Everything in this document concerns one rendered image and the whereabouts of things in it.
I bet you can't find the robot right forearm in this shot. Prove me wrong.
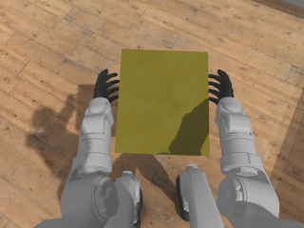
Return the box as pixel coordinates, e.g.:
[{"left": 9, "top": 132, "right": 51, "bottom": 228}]
[{"left": 215, "top": 97, "right": 279, "bottom": 213}]

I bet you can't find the carton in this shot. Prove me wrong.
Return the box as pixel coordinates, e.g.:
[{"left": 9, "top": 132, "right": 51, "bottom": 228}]
[{"left": 114, "top": 48, "right": 210, "bottom": 157}]

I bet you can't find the robot right hand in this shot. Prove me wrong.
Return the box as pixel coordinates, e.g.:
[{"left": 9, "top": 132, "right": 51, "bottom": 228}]
[{"left": 208, "top": 69, "right": 235, "bottom": 105}]

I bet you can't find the robot left forearm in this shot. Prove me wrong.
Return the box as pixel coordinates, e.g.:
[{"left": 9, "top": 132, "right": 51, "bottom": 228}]
[{"left": 60, "top": 97, "right": 114, "bottom": 213}]

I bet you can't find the robot left thigh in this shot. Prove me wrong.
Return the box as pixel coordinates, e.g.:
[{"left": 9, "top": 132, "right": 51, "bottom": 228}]
[{"left": 104, "top": 175, "right": 141, "bottom": 228}]

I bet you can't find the right robot upper arm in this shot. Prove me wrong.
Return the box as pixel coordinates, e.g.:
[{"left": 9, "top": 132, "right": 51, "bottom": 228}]
[{"left": 216, "top": 175, "right": 304, "bottom": 228}]

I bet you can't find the left robot shin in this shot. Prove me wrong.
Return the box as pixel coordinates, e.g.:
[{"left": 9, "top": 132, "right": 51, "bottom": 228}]
[{"left": 115, "top": 171, "right": 139, "bottom": 223}]

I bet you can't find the robot left hand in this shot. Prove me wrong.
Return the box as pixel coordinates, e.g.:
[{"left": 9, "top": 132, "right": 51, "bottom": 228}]
[{"left": 93, "top": 68, "right": 120, "bottom": 103}]

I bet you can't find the left robot upper arm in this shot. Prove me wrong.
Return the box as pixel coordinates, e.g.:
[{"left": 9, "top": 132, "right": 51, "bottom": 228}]
[{"left": 33, "top": 175, "right": 120, "bottom": 228}]

